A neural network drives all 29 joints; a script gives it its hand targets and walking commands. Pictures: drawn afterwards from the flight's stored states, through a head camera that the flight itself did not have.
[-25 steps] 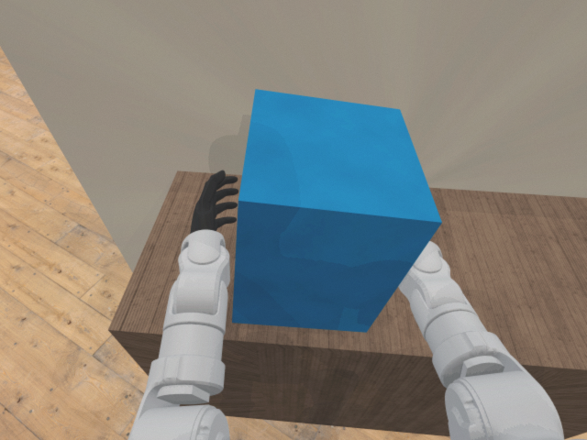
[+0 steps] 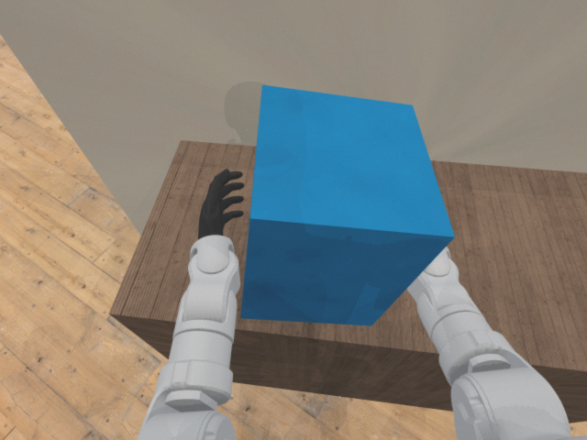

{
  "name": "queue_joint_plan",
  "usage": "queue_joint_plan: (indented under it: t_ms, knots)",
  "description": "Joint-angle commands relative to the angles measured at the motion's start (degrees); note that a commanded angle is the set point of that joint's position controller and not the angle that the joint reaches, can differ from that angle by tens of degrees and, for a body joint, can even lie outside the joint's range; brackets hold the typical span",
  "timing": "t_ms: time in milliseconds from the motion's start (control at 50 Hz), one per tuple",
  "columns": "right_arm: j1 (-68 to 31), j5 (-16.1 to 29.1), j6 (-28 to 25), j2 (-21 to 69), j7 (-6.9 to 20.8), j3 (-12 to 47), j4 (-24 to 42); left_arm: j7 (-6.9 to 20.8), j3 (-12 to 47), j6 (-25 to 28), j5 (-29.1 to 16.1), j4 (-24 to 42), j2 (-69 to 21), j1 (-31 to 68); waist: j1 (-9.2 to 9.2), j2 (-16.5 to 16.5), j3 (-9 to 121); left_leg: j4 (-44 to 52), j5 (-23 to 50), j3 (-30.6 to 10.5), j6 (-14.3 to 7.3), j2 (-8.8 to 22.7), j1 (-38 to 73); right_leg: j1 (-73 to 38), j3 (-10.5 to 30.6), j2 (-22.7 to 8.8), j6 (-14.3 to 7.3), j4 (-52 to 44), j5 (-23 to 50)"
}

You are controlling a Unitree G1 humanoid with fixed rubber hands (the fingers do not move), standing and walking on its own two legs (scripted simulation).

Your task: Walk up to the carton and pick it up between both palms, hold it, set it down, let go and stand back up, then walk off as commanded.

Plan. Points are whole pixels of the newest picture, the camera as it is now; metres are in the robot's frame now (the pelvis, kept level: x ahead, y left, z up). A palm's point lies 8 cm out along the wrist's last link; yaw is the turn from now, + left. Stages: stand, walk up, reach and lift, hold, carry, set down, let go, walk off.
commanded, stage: set down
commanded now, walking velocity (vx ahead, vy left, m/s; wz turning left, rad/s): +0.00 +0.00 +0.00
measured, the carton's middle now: (322, 217) +0.39 +0.03 +0.05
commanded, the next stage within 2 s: none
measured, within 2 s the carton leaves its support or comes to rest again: rests again in 1.04 s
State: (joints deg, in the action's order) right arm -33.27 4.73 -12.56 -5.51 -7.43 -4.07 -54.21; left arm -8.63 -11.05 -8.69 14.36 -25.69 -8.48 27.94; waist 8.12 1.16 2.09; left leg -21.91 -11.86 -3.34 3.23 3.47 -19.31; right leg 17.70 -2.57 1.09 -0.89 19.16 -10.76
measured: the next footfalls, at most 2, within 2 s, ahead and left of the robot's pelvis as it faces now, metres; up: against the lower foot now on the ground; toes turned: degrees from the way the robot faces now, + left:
none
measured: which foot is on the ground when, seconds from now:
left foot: down 0.00-1.00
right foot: down 0.00-1.00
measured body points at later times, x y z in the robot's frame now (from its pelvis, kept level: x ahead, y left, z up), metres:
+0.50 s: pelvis +0.01 +0.00 -0.01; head +0.15 +0.01 +0.42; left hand +0.38 +0.18 +0.00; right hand +0.43 -0.11 -0.04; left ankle -0.02 +0.15 -0.74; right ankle -0.02 -0.11 -0.74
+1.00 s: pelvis +0.01 +0.00 -0.01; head +0.18 +0.00 +0.40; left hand +0.38 +0.18 -0.03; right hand +0.44 -0.11 -0.06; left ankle -0.02 +0.15 -0.74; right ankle -0.02 -0.11 -0.74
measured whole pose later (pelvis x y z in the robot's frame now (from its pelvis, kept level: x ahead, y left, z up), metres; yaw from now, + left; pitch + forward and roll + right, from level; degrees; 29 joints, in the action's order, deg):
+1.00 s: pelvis +0.01 +0.00 -0.01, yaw -1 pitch +30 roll -1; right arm -33.6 4.7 -23.9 -7.0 -4.4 -4.0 -52.0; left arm -10.6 -11.3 8.7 9.6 -27.8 -9.7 24.5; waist 9.4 0.6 9.7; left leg -22.8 -9.8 -3.2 3.3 3.7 -42.9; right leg 40.9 -2.6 1.3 -1.0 19.0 -8.3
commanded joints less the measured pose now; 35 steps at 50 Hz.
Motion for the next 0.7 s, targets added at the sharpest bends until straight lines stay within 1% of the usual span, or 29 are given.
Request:
queue_joint_plan:
  t_ms: [0, 20, 40, 60, 100, 120, 140, 160, 180, 200, 220, 240, 280, 300, 340, 360, 380, 400, 420, 460, 480, 500, 520, 540, 560, 580, 600, 620, 680]
  knots:
    - [-47.65, -5.27, -7.10, 30.91, 9.11, 16.61, 24.16, 4.03, 24.54, 9.21, -3.53, 6.16, -36.83, 29.31, 0.15, -2.22, 48.26, -8.05, 51.62, 4.86, 3.00, -1.82, 22.89, -7.15, -3.53, 4.58, -0.62, -2.11, 28.32]
    - [-46.61, -5.51, -7.00, 31.36, 8.71, 17.63, 23.27, 4.30, 23.61, 9.82, -3.34, 5.21, -36.70, 27.79, 0.43, -0.73, 47.60, -7.82, 50.22, 5.11, 2.55, -2.04, 20.95, -9.47, -3.13, 4.28, -0.77, -2.54, 30.98]
    - [-46.49, -5.37, -6.92, 30.42, 8.55, 16.93, 22.35, 4.49, 23.43, 9.93, -2.95, 3.47, -35.73, 27.25, -0.11, -0.41, 46.83, -7.42, 49.82, 5.16, 2.39, -2.20, 19.30, -10.74, -3.01, 4.16, -0.45, -1.53, 31.61]
    - [-46.99, -4.97, -6.51, 30.74, 8.33, 17.96, 22.93, 5.03, 21.65, 9.51, -2.53, 2.46, -35.13, 25.86, 0.77, 1.32, 44.63, -6.36, 47.09, 5.79, 1.55, -2.55, 16.22, -14.60, -2.29, 3.48, -0.13, -1.17, 34.77]
    - [-45.22, -5.73, -6.41, 31.04, 7.82, 16.74, 19.92, 6.24, 19.57, 9.61, -2.04, 0.80, -33.98, 25.66, -0.05, 2.05, 42.17, -5.18, 44.00, 5.72, 1.27, -3.10, 11.71, -18.27, -1.94, 2.69, 0.78, -0.02, 38.78]
    - [-45.45, -5.41, -6.50, 31.97, 7.90, 17.53, 20.48, 6.64, 18.94, 9.87, -2.10, 0.98, -33.72, 25.85, 0.40, 2.62, 42.64, -5.06, 43.30, 6.12, 0.79, -3.35, 10.97, -18.71, -1.75, 2.38, 1.29, 0.49, 39.89]
    - [-44.09, -5.65, -6.56, 32.38, 7.91, 18.40, 19.74, 6.87, 16.81, 10.13, -0.52, 0.51, -32.55, 24.72, 1.78, 2.06, 42.38, -4.13, 41.86, 6.52, 0.81, -3.75, 7.58, -21.92, -1.04, 1.81, 1.39, 1.19, 42.39]
    - [-44.27, -6.26, -7.15, 31.87, 7.87, 18.04, 20.11, 6.91, 16.53, 10.32, -0.52, -0.34, -32.89, 24.18, 1.56, 3.28, 42.18, -3.28, 39.30, 6.70, 0.34, -4.00, 3.86, -23.90, -1.11, 1.46, 1.63, 1.90, 44.53]
    - [-43.38, -6.31, -7.72, 33.46, 7.49, 18.54, 20.50, 6.97, 17.40, 10.47, -0.94, 0.81, -33.18, 24.96, 1.18, 3.47, 43.73, -2.62, 38.36, 6.73, 0.18, -4.52, 0.68, -26.45, -0.98, 0.56, 2.35, 3.76, 50.97]
    - [-44.66, -6.84, -8.28, 34.08, 7.26, 19.05, 22.92, 7.21, 17.08, 10.74, -1.41, -0.14, -33.14, 24.40, 1.12, 5.88, 44.63, -1.60, 35.05, 6.69, -0.62, -4.95, -3.43, -28.59, -0.65, -0.28, 3.12, 5.02, 54.21]
    - [-44.41, -6.67, -9.08, 34.11, 7.06, 18.76, 23.01, 7.12, 19.19, 11.50, -2.24, 1.45, -34.74, 24.59, -0.21, 5.32, 47.39, -2.26, 37.92, 6.06, -0.09, -4.70, -2.87, -28.84, -1.39, 0.44, 2.92, 5.86, 55.71]
    - [-43.99, -6.91, -9.52, 34.46, 7.20, 20.04, 23.99, 7.00, 18.73, 12.37, -1.77, 1.63, -33.65, 24.44, 0.63, 5.20, 48.16, -2.42, 37.92, 6.34, -0.29, -4.63, -4.08, -29.49, -1.01, 0.21, 2.94, 6.44, 57.64]
    - [-41.80, -7.41, -10.28, 33.68, 7.63, 18.66, 20.90, 6.80, 18.43, 13.30, -0.91, 0.30, -34.68, 22.57, 0.43, 3.70, 48.01, -2.54, 39.71, 6.00, 0.05, -4.28, -3.53, -27.92, -1.29, 0.62, 2.43, 6.48, 55.75]
    - [-41.76, -7.86, -10.58, 34.10, 7.83, 18.63, 20.36, 6.54, 17.64, 13.82, -0.35, -0.36, -34.28, 22.21, 1.17, 3.87, 47.57, -3.01, 39.97, 6.12, -0.24, -3.91, -3.06, -26.80, -0.92, 0.77, 1.85, 6.06, 53.29]
    - [-40.95, -8.23, -11.75, 33.08, 8.06, 19.17, 21.02, 6.34, 17.73, 14.53, -0.26, -0.73, -33.91, 21.64, 1.78, 3.41, 50.55, -2.91, 39.81, 6.51, -0.18, -3.96, -4.61, -26.94, -1.26, 0.67, 1.70, 7.23, 56.01]
    - [-40.68, -8.76, -12.05, 32.47, 8.18, 18.78, 20.62, 6.25, 17.62, 15.12, -0.41, -1.35, -33.58, 20.52, 1.26, 4.43, 49.87, -3.35, 40.79, 6.30, -0.29, -3.89, -3.91, -25.53, -1.36, 1.04, 1.92, 7.07, 55.93]
    - [-40.88, -9.48, -12.50, 31.20, 8.57, 17.50, 19.27, 6.19, 17.65, 15.81, -0.41, -1.80, -33.71, 21.05, 1.04, 3.89, 50.49, -3.35, 40.77, 6.29, -0.23, -3.59, -4.30, -24.27, -1.73, 1.25, 1.68, 7.00, 53.97]
    - [-41.41, -8.70, -13.33, 31.90, 8.63, 18.06, 19.86, 5.72, 20.04, 16.64, -1.19, 0.72, -35.08, 21.89, 0.40, 2.37, 54.51, -4.84, 45.16, 5.71, 0.54, -3.03, -1.26, -22.24, -2.12, 1.91, 1.21, 7.29, 53.44]
    - [-40.20, -9.81, -13.63, 30.73, 8.80, 16.53, 18.97, 5.59, 18.58, 17.19, -0.62, -0.80, -34.53, 21.27, 1.23, 2.38, 54.06, -5.40, 45.87, 6.04, 0.71, -2.81, 0.79, -20.31, -2.12, 2.32, 0.48, 5.97, 50.08]
    - [-40.96, -10.40, -15.02, 29.72, 9.02, 17.04, 19.71, 5.09, 21.72, 18.73, -2.13, 0.87, -35.80, 21.15, 0.27, 1.30, 57.72, -6.87, 48.30, 5.60, 1.67, -2.51, 3.19, -15.75, -3.32, 3.22, 0.06, 5.74, 48.87]
    - [-39.58, -10.26, -15.25, 29.71, 9.13, 16.48, 19.37, 4.50, 21.93, 19.47, -2.16, 0.80, -36.82, 19.65, 0.69, -0.11, 59.43, -8.07, 52.56, 5.22, 2.00, -2.19, 5.54, -13.57, -3.17, 3.95, -0.46, 5.56, 47.16]
    - [-39.57, -11.40, -15.93, 30.18, 9.03, 17.18, 20.83, 4.24, 22.66, 20.44, -2.52, 1.50, -36.50, 19.53, 1.18, 1.29, 60.30, -8.23, 50.16, 5.86, 1.93, -2.09, 2.90, -14.21, -3.54, 3.75, -1.41, 4.80, 48.62]
    - [-39.16, -11.28, -16.75, 29.80, 9.44, 18.03, 22.65, 3.85, 22.67, 21.29, -3.51, 2.59, -35.46, 19.80, 1.38, 2.22, 62.44, -8.21, 51.25, 5.82, 1.76, -2.54, -0.13, -16.18, -2.85, 3.43, -0.91, 6.18, 51.07]
    - [-39.08, -11.57, -17.23, 30.35, 9.43, 17.97, 24.11, 3.40, 22.78, 21.92, -3.18, 1.87, -35.59, 19.00, 2.09, 2.51, 64.12, -7.25, 48.42, 6.32, 1.34, -3.09, -4.97, -18.82, -1.93, 2.99, -0.62, 7.89, 53.53]
    - [-37.66, -12.87, -17.70, 27.19, 9.49, 15.66, 22.35, 3.25, 23.90, 22.44, -3.58, 1.28, -35.13, 17.77, 0.16, 2.62, 63.79, -7.02, 49.66, 5.49, 1.48, -2.76, -5.43, -18.52, -2.53, 3.10, -0.72, 8.40, 54.93]
    - [-36.74, -12.62, -17.59, 28.72, 8.89, 17.62, 22.70, 3.60, 21.80, 22.77, -2.88, 0.75, -33.68, 17.38, 1.35, 5.41, 62.14, -6.44, 47.54, 6.00, 0.84, -2.95, -9.03, -23.11, -1.58, 2.70, -0.28, 9.31, 58.19]
    - [-35.99, -12.21, -17.67, 27.91, 8.95, 18.25, 23.47, 3.67, 22.57, 22.90, -2.88, 1.05, -33.86, 16.01, 0.89, 3.56, 62.78, -6.52, 48.87, 5.79, 0.97, -3.08, -9.07, -23.53, -1.57, 2.48, 0.49, 10.62, 60.27]
    - [-36.78, -13.39, -17.39, 26.79, 9.07, 16.21, 20.80, 3.86, 22.06, 22.91, -2.11, -1.65, -33.54, 16.76, 0.35, 3.84, 61.56, -6.27, 48.79, 5.63, 1.01, -2.55, -7.80, -21.36, -2.11, 2.95, 0.31, 10.04, 57.31]
    - [-35.01, -13.99, -17.54, 25.74, 8.84, 16.44, 20.09, 4.77, 21.51, 23.41, -2.32, -0.87, -31.99, 15.12, -0.26, 3.92, 61.62, -5.90, 45.20, 5.71, 1.04, -2.71, -9.10, -22.38, -2.33, 2.24, 0.58, 10.40, 57.66]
